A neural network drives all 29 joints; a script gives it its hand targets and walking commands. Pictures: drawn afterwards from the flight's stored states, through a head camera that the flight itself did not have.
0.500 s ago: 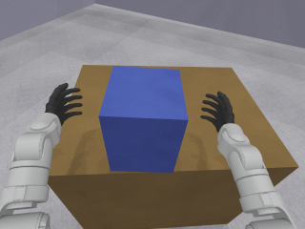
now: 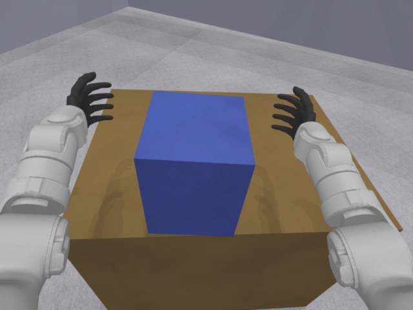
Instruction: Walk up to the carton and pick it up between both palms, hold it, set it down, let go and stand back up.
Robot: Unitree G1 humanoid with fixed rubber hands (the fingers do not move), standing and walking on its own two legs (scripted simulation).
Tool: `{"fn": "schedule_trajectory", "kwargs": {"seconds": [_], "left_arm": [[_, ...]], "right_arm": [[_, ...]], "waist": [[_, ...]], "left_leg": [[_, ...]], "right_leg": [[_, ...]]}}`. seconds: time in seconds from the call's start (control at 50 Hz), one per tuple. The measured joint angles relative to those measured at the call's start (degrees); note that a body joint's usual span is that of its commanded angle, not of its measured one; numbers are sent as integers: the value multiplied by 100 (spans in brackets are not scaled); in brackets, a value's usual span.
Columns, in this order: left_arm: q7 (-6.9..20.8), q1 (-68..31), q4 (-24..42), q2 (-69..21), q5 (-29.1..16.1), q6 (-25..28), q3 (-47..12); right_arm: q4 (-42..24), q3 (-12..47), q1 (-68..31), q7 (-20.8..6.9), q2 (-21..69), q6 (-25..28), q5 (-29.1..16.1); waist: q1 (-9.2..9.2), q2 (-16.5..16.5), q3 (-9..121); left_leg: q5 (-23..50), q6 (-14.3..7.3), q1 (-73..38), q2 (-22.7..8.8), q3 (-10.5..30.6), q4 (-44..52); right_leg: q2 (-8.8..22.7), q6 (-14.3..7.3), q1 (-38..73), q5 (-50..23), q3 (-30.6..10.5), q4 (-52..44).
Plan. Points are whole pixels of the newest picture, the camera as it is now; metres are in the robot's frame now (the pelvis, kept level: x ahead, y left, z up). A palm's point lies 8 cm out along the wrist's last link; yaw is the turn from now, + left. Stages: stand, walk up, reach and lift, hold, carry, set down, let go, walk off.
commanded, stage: reach and lift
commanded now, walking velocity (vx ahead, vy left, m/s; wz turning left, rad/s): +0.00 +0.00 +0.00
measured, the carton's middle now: (194, 166) +0.44 +0.04 +0.05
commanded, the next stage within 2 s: none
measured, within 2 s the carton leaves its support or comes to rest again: neither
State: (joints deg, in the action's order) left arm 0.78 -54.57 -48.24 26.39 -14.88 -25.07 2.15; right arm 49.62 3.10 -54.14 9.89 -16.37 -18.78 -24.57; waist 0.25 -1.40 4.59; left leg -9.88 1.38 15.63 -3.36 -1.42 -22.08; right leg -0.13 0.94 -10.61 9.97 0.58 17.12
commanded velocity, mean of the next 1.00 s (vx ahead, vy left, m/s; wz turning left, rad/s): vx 0.00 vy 0.00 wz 0.00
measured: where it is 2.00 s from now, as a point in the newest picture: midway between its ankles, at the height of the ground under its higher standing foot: outside the picture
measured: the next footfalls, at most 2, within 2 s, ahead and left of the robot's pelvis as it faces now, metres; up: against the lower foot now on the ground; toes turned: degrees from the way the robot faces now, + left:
none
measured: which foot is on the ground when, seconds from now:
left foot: down 0.00-1.00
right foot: down 0.00-1.00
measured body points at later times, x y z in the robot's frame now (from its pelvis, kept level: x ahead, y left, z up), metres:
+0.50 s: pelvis +0.00 +0.00 +0.00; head +0.02 +0.02 +0.44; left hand +0.44 +0.25 +0.11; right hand +0.45 -0.15 +0.12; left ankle +0.01 +0.13 -0.75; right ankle -0.02 -0.13 -0.75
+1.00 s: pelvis -0.01 +0.00 -0.02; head +0.03 +0.03 +0.43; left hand +0.44 +0.23 +0.07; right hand +0.45 -0.15 +0.09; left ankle +0.01 +0.13 -0.75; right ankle -0.02 -0.13 -0.75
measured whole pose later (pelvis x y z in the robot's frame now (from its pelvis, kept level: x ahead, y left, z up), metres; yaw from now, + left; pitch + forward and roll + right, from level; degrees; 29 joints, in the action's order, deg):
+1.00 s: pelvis -0.01 +0.00 -0.02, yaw +0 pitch +17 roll -2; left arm -0.1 -56.5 -81.0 18.3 -16.7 12.5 -3.9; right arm 72.1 4.7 -54.6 7.3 -10.9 6.4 -21.4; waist 0.3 -1.3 13.5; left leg -11.5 1.1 36.1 -3.3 -0.1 -30.8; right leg -0.1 1.2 -31.2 12.1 1.2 26.5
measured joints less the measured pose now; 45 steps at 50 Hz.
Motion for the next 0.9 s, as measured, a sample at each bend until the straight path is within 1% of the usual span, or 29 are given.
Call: {"fn": "schedule_trajectory", "kwargs": {"seconds": [0.1,0.16,0.22,0.34,0.4,0.5,0.6,0.7,0.78,0.9], "left_arm": [[-14,-463,-720,43,-121,301,-215],[-18,-702,-1167,43,-203,555,-347],[20,-832,-1537,14,-194,855,-416],[105,-562,-1809,-140,-40,1465,-360],[98,-316,-1884,-235,-9,1743,-331],[20,53,-1965,-364,-73,2232,-335],[-30,53,-2357,-435,-203,2707,-492],[2,-147,-2937,-538,-224,3231,-597],[10,-214,-3239,-636,-166,3555,-614],[-40,-152,-3265,-749,-165,3732,-605]], "right_arm": [[573,49,-450,-64,-30,100,-28],[893,92,-663,-102,-26,198,-40],[1165,150,-792,-108,9,352,-26],[1309,193,-538,-61,188,787,86],[1277,159,-257,-43,300,991,185],[1156,18,160,-20,480,1350,401],[1435,-125,178,-43,590,1642,575],[1882,-4,21,-118,575,2020,522],[2165,143,-55,-192,551,2317,391],[2247,248,-23,-250,530,2514,257]], "waist": [[13,12,68],[22,8,131],[37,-5,132],[30,-18,155],[4,-26,190],[-22,-4,355],[14,23,560],[42,4,684],[53,-4,746],[29,-3,838]], "left_leg": [[10,0,141,-1,18,-27],[21,3,252,-3,33,-44],[33,7,306,-2,49,-45],[41,11,401,0,59,-53],[39,12,504,2,62,-80],[-3,15,867,-4,101,-246],[-53,15,1270,2,162,-446],[-111,8,1540,6,178,-618],[-153,3,1703,5,176,-735],[-173,-12,1918,6,147,-831]], "right_leg": [[-4,-3,-139,-9,11,29],[-8,-6,-248,-12,22,51],[-9,-10,-300,-18,34,56],[-9,-13,-400,-21,40,74],[-8,-14,-512,-7,40,121],[-15,-13,-851,33,71,265],[-12,-11,-1227,96,123,453],[-8,-5,-1506,168,131,649],[-6,1,-1678,214,122,778],[-3,17,-1916,231,85,893]]}}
